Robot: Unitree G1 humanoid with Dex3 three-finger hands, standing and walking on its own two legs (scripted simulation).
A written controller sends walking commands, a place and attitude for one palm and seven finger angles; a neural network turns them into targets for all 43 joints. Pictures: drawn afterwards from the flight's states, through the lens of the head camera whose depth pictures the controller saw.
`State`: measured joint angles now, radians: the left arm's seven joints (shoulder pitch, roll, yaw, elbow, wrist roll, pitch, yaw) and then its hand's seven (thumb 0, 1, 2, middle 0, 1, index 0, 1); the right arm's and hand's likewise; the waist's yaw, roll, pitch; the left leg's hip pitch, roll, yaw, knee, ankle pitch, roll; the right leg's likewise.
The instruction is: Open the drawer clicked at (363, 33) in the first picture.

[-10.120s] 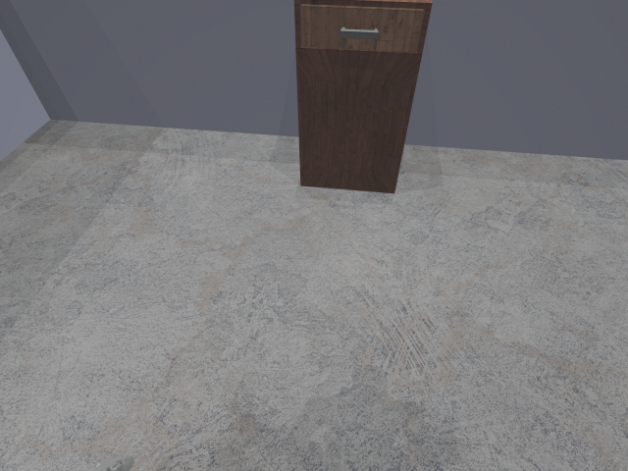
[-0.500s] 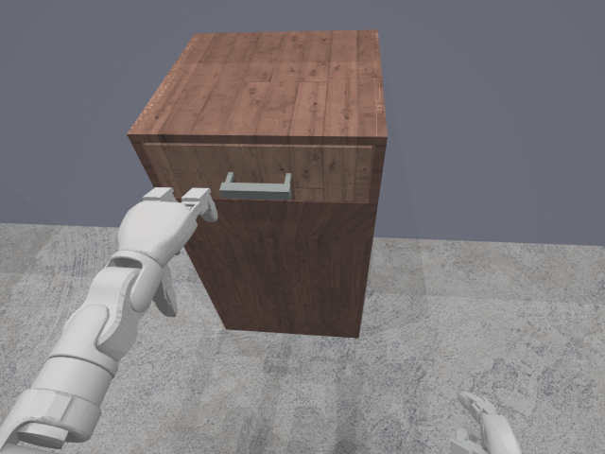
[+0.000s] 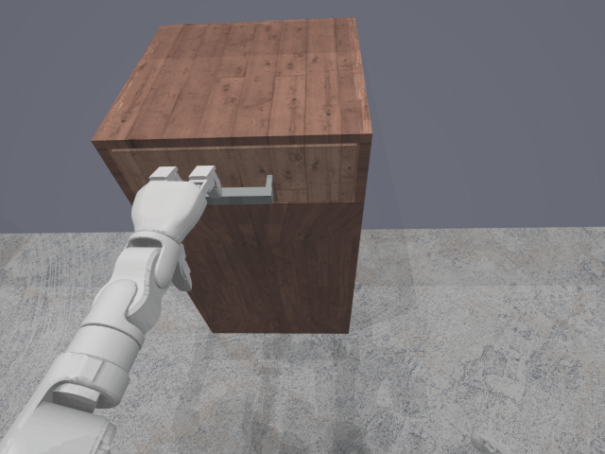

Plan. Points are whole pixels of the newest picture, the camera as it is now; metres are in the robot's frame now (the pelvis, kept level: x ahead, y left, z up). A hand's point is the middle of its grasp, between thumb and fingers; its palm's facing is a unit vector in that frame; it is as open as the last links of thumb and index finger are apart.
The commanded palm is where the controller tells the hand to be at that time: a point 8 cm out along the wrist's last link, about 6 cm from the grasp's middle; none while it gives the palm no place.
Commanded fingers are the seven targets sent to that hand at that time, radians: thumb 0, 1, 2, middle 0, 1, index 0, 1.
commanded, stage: move the hooked fingers above the handle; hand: left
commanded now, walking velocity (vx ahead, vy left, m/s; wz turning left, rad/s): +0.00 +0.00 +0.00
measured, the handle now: (237, 188) +0.55 +0.17 -0.01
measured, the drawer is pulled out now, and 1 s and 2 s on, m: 0.00 0.00 0.00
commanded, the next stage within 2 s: none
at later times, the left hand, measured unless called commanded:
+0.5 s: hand (216, 198) +0.46 +0.17 +0.06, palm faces +0.01 +0.00 -1.00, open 13.8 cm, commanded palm +0.45 +0.17 +0.11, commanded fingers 0.00 -0.50 0.30 -0.30 -1.20 -0.30 -1.20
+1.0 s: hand (225, 193) +0.49 +0.16 +0.04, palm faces -0.02 +0.00 -1.00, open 13.8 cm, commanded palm +0.46 +0.17 +0.11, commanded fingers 0.00 -0.50 0.30 -0.30 -1.20 -0.30 -1.20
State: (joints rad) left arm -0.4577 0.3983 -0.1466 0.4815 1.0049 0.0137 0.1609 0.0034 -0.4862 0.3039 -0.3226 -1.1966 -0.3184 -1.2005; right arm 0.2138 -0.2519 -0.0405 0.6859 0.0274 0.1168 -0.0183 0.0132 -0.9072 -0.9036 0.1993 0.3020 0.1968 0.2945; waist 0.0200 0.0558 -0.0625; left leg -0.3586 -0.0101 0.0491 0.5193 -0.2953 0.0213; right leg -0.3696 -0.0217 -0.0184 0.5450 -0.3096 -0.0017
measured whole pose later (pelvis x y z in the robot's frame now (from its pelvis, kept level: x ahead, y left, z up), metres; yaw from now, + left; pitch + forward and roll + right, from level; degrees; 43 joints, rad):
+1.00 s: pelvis +0.00 +0.00 -0.01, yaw -3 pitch +16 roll +0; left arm -0.86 0.39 -0.04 1.09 1.08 0.12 0.32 0.00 -0.48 0.30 -0.35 -1.22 -0.32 -1.20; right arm 0.37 -0.26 -0.06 0.72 0.00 0.11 0.00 0.01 -0.91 -0.90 0.20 0.30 0.20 0.29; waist -0.12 0.07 -0.13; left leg -0.56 0.03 0.09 0.62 -0.33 0.02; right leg -0.59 0.01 0.02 0.62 -0.31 -0.01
